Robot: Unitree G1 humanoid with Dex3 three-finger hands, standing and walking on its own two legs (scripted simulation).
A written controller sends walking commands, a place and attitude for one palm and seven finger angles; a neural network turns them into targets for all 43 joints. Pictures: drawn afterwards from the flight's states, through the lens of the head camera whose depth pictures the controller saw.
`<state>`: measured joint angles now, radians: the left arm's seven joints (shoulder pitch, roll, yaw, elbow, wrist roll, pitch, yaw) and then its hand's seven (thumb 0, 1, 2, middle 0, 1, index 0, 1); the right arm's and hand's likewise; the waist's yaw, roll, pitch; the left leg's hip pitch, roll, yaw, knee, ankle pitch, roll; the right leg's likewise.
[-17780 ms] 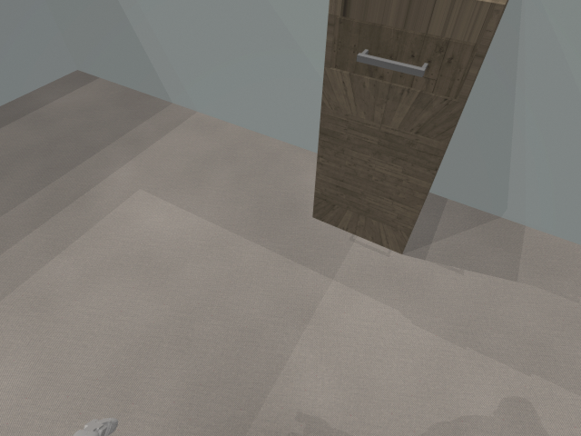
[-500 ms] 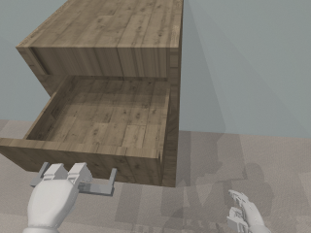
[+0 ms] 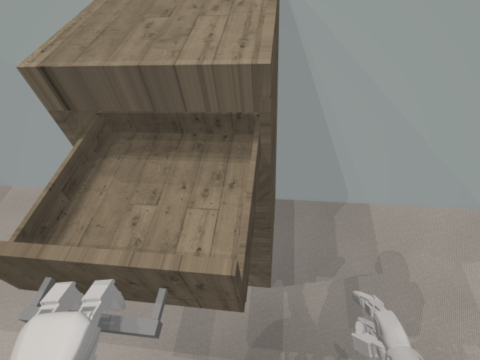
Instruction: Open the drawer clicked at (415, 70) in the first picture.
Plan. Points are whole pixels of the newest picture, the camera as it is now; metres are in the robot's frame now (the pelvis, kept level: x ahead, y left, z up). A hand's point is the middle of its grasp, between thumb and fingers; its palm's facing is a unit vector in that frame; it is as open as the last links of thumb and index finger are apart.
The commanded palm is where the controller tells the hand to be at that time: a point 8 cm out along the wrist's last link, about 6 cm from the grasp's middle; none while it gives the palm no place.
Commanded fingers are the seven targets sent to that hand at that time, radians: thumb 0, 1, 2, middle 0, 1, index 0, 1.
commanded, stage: open the thumb to release the handle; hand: left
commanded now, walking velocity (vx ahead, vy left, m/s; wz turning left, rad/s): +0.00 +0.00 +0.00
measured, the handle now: (96, 306) +0.17 +0.22 +0.07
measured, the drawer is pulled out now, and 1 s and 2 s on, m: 0.30 0.29 0.28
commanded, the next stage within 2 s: lift the hand off the handle in 0.60 s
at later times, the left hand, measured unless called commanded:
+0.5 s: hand (75, 344) +0.13 +0.24 +0.05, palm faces -0.01 -0.09 -1.00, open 9.9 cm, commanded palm +0.10 +0.24 +0.11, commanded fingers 0.00 -0.50 0.30 -0.30 -1.20 -0.30 -1.20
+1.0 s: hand (73, 339) +0.13 +0.25 +0.05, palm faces +0.04 -0.11 -0.99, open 13.4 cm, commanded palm +0.12 +0.23 +0.11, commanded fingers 0.00 -0.50 0.30 -0.30 -1.20 -0.30 -1.20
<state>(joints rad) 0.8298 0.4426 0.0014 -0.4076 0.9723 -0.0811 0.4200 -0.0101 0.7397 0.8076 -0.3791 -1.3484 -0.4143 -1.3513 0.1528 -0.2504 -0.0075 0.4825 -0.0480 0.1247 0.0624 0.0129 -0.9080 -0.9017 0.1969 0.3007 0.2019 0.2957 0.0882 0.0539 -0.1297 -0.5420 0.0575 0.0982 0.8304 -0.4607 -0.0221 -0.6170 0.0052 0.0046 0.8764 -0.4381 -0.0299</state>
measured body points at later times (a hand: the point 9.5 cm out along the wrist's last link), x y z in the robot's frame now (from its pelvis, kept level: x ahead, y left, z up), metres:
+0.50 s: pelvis -0.01 +0.00 +0.00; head +0.03 -0.03 +0.45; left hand +0.12 +0.24 +0.11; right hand +0.21 -0.20 -0.10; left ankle -0.03 +0.13 -0.70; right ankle +0.00 -0.10 -0.70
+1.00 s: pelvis -0.01 +0.02 +0.00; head +0.02 -0.01 +0.45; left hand +0.13 +0.25 +0.10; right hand +0.20 -0.18 -0.10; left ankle -0.03 +0.13 -0.70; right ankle +0.00 -0.10 -0.70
